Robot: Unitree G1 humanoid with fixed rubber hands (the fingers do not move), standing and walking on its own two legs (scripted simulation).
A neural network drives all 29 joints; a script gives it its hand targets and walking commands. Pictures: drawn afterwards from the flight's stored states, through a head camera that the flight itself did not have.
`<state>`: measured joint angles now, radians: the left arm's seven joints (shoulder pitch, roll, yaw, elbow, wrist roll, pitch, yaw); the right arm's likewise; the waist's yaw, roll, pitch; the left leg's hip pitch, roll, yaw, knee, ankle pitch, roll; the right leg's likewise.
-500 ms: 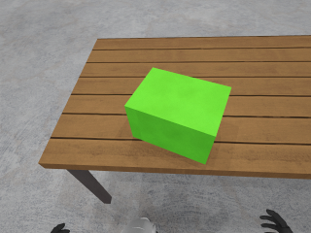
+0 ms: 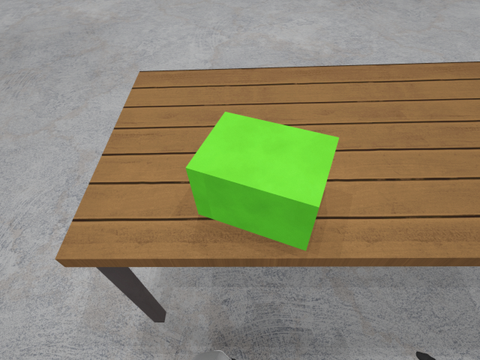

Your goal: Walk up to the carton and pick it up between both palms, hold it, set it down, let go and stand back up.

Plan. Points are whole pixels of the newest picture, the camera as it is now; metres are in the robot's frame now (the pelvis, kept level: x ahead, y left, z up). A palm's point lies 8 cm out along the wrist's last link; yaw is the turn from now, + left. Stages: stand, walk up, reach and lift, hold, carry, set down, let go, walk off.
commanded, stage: walk up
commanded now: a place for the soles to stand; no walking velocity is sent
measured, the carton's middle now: (263, 178) +0.47 -0.01 -0.02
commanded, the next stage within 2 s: reach and lift in 1.02 s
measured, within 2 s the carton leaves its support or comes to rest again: neither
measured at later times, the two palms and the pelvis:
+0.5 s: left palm out of the picture +0.11 +0.29 -0.10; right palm out of the picture +0.11 -0.30 -0.11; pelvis +0.02 -0.01 +0.01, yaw -1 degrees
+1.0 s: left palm out of the picture +0.12 +0.30 -0.10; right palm out of the picture +0.11 -0.30 -0.11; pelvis +0.03 +0.00 +0.01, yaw -1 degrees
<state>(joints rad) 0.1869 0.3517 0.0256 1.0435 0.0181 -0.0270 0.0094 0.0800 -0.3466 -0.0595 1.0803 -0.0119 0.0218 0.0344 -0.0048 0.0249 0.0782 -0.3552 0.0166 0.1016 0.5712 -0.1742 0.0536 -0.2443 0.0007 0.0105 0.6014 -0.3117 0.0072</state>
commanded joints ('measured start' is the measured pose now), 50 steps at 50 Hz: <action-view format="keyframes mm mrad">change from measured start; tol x2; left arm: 1 -15 215 42 -53 -3 -20 10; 21 -85 226 32 -46 -6 -30 18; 50 -88 223 25 -37 -7 -20 17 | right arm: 1 -76 -229 -33 -75 2 -27 -9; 50 -76 -233 -22 -58 4 -27 -14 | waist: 1 3 4 -68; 17 -10 -31 -121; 50 -6 -13 -115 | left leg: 1 95 155 -248 -246 -351 -6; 17 191 135 -178 -196 -108 -15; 33 211 153 -177 -205 -35 -6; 50 220 156 -171 -228 -84 -6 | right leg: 1 -90 -88 100 -171 -51 -84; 16 -46 -127 121 -201 165 -72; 31 -14 -117 103 -192 202 -65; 50 -10 -106 91 -204 186 -64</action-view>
